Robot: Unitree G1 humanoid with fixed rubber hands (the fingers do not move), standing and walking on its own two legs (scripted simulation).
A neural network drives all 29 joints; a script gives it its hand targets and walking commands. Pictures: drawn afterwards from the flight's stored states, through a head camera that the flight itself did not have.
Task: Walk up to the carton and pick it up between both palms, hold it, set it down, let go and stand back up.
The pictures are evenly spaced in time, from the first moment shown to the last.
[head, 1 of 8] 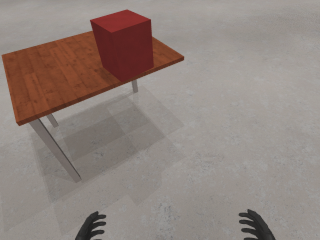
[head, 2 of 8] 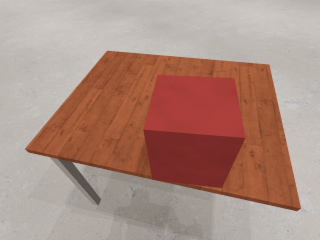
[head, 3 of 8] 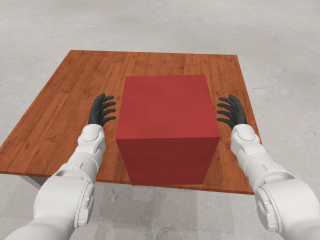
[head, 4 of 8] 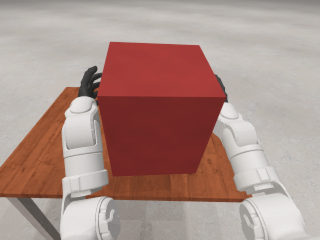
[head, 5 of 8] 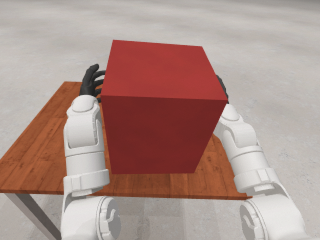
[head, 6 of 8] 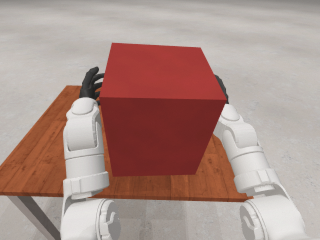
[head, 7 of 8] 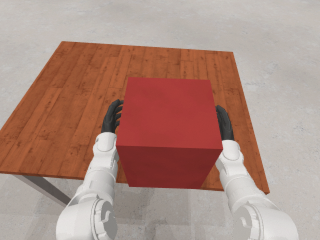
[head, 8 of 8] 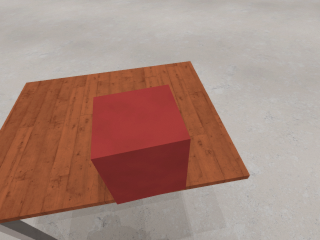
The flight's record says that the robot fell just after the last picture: no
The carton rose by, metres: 0.19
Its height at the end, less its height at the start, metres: +0.00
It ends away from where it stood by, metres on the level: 0.01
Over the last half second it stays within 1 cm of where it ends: yes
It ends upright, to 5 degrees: yes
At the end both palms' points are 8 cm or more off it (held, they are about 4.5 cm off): yes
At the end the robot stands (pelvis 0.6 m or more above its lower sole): yes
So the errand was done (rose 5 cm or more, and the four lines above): yes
